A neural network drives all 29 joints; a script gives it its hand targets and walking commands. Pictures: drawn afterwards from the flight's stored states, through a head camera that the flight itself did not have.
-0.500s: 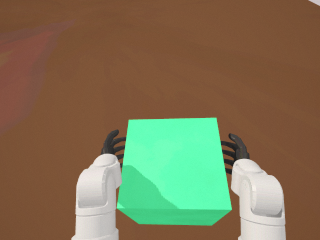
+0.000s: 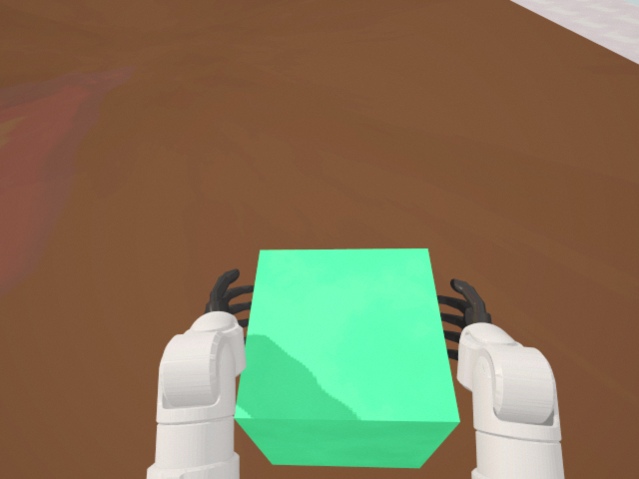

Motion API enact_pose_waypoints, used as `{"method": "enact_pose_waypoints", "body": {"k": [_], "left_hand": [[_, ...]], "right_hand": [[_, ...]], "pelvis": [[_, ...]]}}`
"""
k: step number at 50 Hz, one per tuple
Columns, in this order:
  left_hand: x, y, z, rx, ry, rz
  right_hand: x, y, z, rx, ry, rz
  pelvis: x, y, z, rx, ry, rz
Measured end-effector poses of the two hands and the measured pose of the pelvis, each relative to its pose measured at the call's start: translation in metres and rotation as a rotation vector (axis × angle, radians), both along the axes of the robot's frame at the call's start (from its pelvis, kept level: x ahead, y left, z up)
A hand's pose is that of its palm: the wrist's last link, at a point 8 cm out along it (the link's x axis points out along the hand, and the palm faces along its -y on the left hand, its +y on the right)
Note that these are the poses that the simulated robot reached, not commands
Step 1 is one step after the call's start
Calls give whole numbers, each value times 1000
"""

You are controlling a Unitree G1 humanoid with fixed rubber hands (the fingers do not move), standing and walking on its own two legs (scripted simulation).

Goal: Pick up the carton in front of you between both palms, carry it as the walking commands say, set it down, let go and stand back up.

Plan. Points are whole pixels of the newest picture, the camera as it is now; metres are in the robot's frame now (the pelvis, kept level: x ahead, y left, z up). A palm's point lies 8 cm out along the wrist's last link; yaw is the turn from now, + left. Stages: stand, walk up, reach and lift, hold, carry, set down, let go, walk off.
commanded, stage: carry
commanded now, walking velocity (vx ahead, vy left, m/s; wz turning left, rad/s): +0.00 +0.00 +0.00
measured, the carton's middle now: (344, 365) +0.30 +0.00 -0.01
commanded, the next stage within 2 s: hold in 1.46 s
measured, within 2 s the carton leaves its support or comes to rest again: neither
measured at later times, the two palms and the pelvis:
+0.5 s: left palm (236, 376) +0.25 +0.13 +0.05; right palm (490, 389) +0.24 -0.16 +0.05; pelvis -0.03 -0.02 -0.01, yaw +0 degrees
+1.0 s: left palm (235, 396) +0.23 +0.13 +0.04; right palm (499, 409) +0.22 -0.17 +0.04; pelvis -0.06 -0.02 +0.00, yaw +0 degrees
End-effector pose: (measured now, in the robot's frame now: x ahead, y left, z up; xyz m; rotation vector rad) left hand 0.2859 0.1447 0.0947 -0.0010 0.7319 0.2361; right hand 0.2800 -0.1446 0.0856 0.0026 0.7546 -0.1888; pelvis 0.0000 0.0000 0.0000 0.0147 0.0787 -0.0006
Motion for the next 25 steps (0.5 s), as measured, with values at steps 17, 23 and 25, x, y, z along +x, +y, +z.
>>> {"method": "enact_pose_waypoints", "body": {"k": [17,23,25], "left_hand": [[-20,-14,-32,25,33,-32],[-32,-17,-41,39,14,-53],[-36,-18,-42,43,2,-63]], "right_hand": [[-21,-14,-30,-42,38,23],[-35,-16,-37,-57,20,27],[-38,-17,-38,-64,10,31]], "pelvis": [[-12,-15,-8,4,-33,-5],[-24,-16,-7,1,-48,-7],[-28,-16,-6,-1,-51,-8]]}}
